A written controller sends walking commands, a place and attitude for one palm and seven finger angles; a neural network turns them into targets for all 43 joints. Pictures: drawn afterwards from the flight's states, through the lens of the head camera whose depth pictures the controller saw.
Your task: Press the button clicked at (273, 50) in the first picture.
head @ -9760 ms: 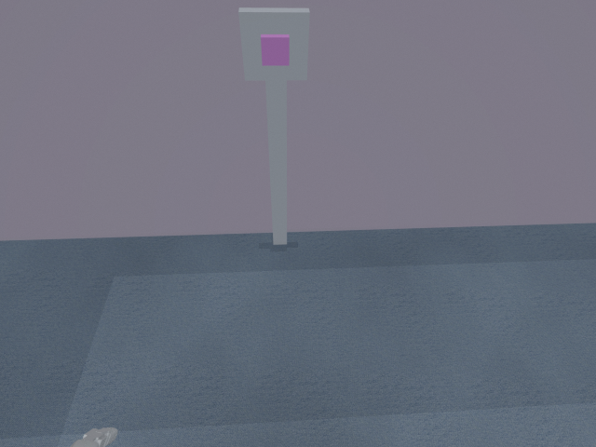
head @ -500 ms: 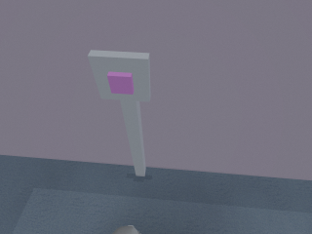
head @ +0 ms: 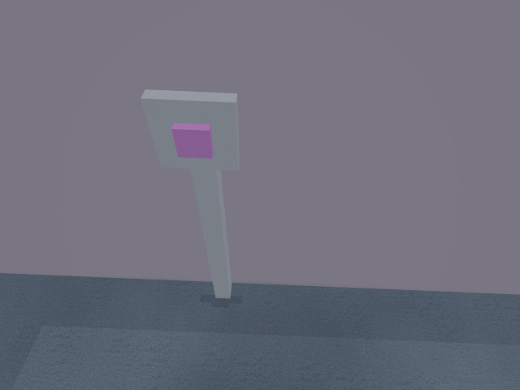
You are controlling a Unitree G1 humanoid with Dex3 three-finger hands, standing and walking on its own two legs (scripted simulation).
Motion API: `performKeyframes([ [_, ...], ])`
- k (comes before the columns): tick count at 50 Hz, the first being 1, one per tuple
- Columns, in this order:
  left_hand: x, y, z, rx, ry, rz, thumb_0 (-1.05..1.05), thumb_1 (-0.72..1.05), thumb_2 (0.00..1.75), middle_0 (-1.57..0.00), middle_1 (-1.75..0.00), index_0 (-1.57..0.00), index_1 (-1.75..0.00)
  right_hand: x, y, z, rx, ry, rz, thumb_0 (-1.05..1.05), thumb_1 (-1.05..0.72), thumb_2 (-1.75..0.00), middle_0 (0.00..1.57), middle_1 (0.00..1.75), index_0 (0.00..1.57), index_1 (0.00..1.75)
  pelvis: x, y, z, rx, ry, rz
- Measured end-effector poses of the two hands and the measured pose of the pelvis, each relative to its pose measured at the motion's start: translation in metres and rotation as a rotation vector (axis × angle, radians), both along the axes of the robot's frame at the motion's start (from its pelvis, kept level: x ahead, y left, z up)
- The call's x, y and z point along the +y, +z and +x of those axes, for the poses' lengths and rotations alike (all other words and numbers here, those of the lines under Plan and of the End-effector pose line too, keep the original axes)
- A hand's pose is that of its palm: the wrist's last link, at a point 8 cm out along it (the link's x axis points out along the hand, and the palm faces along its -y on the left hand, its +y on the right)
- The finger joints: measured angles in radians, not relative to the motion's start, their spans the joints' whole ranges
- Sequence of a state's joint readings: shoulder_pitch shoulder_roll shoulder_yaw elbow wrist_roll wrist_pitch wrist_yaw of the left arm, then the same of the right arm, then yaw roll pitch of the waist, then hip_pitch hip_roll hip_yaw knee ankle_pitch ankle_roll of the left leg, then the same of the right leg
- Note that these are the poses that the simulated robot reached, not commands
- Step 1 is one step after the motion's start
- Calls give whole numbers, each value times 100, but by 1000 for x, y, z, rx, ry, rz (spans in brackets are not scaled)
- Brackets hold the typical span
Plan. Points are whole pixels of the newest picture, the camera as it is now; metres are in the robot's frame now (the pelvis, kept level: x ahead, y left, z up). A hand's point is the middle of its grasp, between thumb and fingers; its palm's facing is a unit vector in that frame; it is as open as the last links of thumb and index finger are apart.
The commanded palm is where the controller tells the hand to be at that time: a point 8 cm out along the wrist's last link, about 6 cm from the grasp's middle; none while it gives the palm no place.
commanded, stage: come to a stop and stand still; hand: left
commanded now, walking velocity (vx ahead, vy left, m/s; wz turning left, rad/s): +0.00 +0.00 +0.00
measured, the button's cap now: (194, 140) +0.54 +0.16 +0.08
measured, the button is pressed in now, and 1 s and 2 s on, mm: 0 0 0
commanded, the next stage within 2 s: look again from close up in 1.02 s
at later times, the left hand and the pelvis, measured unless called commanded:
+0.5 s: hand out of the picture -0.01 +0.09 -0.18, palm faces +0.03 -0.99 -0.13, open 7.4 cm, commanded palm none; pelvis +0.00 -0.05 -0.01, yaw +1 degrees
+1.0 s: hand out of the picture +0.02 +0.13 -0.18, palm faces +0.04 -0.98 -0.19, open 7.4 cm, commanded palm none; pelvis +0.03 -0.04 +0.00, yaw +0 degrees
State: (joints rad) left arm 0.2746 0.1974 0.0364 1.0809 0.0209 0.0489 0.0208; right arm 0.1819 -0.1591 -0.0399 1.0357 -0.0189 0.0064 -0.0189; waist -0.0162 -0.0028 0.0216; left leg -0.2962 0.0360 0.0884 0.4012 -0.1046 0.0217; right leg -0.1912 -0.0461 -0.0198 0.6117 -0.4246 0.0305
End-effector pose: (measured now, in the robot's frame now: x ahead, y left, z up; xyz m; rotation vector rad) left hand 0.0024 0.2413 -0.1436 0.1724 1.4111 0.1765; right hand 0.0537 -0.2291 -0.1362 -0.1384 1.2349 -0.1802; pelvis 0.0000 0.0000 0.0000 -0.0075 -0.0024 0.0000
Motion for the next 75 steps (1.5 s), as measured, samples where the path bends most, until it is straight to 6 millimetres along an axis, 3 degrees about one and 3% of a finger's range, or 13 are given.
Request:
performKeyframes([
  [5,-33,5,-9,-40,-7,10,1,91,90,-20,-30,-19,-29,-24,-18,-55,117,-35,36,0,-91,-90,20,30,20,30,-21,-3,-11,-23,12,15],
  [12,-71,-1,-20,-23,-4,-31,1,92,90,-20,-30,-20,-30,-32,-23,-117,250,-63,61,0,-91,-90,19,30,20,30,-41,-4,-13,-47,9,-1],
  [16,-86,-7,-24,2,0,-58,1,92,90,-20,-30,-20,-30,-28,-22,-140,313,-88,75,0,-91,-90,19,30,20,30,-47,-6,-10,-50,9,-1],
  [20,-94,-10,-23,23,7,-78,1,92,90,-20,-30,-20,-30,-20,-19,-149,357,-101,88,0,-91,-90,19,30,20,30,-50,-6,-5,-44,9,-2],
  [26,-97,-11,-18,45,21,-92,1,91,90,-20,-30,-20,-30,-7,-16,-134,363,-94,101,0,-91,-90,19,30,20,30,-48,-5,6,-27,9,3],
  [33,-88,-10,-11,53,36,-79,1,91,90,-20,-30,-20,-30,-2,-19,-83,279,-61,97,0,-91,-90,19,30,20,30,-43,-5,18,-16,6,9],
  [36,-83,-9,-7,51,40,-69,1,91,90,-20,-30,-20,-30,-6,-20,-60,243,-34,76,1,-91,-90,20,30,20,30,-41,-5,23,-17,7,11],
  [48,-64,-6,8,30,28,-35,1,91,90,-20,-30,-20,-29,-30,-15,-9,140,-5,12,1,-92,-90,19,30,20,30,-36,-4,34,-25,4,19],
  [59,-54,-3,16,-15,-12,-7,1,91,90,-20,-30,-20,-29,-32,-13,6,89,18,10,1,-92,-90,19,30,20,30,-30,-4,31,-16,-11,-3],
  [63,-45,-13,18,-37,-39,-21,1,91,90,-20,-30,-20,-30,-26,-8,11,18,14,-13,1,-91,-90,19,30,20,30,-22,-10,28,-23,-12,-4],
  [69,-25,-20,28,-109,-32,-26,1,91,90,-20,-30,-20,-30,-10,-7,6,2,43,-28,0,-91,-90,19,30,20,30,-9,-15,15,-32,-1,-17],
  [75,-8,-18,21,-126,-42,-23,1,91,90,-20,-30,-20,-30,-1,-3,-5,-7,53,-31,0,-92,-90,20,30,20,30,1,-14,1,-20,3,-20],
])
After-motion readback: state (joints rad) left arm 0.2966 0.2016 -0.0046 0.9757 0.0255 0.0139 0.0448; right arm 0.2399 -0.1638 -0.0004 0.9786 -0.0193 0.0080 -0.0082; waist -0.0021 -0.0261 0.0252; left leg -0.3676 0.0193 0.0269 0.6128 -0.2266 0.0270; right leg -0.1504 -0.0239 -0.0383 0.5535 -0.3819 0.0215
